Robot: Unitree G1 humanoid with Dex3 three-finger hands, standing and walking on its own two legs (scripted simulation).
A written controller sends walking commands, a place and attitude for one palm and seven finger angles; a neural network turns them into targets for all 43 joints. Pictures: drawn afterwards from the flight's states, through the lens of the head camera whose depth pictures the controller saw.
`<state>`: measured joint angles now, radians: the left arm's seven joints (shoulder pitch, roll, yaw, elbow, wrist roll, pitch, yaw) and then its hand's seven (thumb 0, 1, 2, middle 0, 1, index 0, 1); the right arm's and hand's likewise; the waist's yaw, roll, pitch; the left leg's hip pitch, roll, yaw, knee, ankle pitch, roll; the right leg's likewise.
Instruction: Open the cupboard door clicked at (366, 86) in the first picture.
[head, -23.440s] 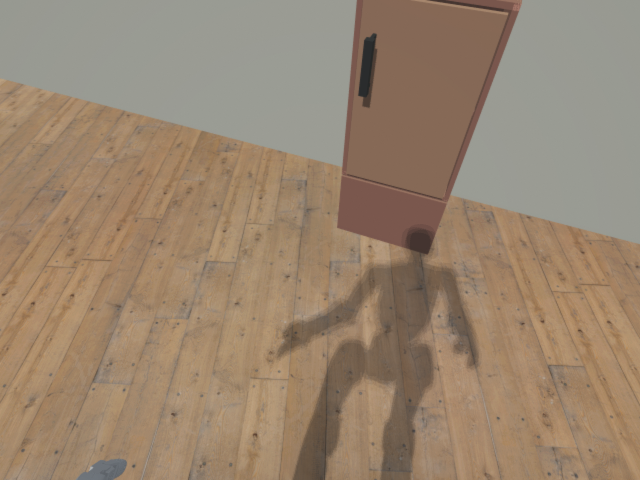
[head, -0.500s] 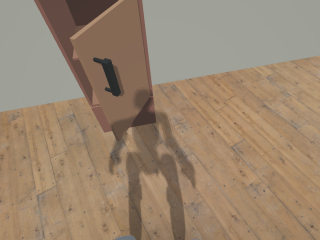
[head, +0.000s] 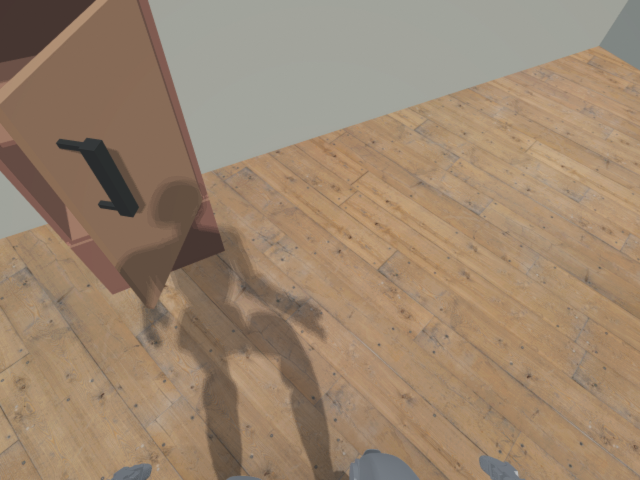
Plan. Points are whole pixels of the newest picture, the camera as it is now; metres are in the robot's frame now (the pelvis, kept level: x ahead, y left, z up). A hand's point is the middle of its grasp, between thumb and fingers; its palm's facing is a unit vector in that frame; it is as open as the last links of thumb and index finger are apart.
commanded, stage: walk to a spot facing it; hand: left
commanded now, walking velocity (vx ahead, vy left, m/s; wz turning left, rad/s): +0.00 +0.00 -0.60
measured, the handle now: (99, 179) +0.51 +0.42 -0.01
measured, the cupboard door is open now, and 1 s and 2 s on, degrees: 53 53 53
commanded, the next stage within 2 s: turn to face it in 1.90 s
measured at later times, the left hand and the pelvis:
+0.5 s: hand (239, 425) +0.19 +0.14 -0.16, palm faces -0.31 -0.93 -0.18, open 7.4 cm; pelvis +0.06 -0.03 +0.00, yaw -19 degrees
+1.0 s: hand (364, 329) +0.36 -0.04 -0.16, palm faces -0.51 -0.84 -0.20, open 7.2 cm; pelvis +0.21 -0.17 +0.01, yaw -32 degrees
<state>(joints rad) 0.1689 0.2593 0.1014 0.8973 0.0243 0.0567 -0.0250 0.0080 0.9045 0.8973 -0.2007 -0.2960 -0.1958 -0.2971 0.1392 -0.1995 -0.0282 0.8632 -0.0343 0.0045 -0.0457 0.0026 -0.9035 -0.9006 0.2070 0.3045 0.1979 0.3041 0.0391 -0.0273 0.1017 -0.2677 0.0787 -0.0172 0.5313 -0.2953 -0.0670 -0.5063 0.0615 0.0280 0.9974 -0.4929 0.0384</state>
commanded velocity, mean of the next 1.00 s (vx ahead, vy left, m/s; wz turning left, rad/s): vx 0.30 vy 0.00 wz -0.45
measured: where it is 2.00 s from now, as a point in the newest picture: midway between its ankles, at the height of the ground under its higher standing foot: (470, 348)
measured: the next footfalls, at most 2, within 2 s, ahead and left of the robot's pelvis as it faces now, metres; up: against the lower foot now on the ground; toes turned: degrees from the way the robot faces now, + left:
right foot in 0.12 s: +0.06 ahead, -0.13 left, +0.00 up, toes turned -7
left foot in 0.40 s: +0.11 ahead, +0.09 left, +0.00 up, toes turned -13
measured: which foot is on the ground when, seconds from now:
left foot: down 0.00-0.12, up 0.14-0.38, down 0.40-0.74, up 0.76-1.00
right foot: up 0.00-0.10, down 0.12-0.40, up 0.42-0.72, down 0.74-1.00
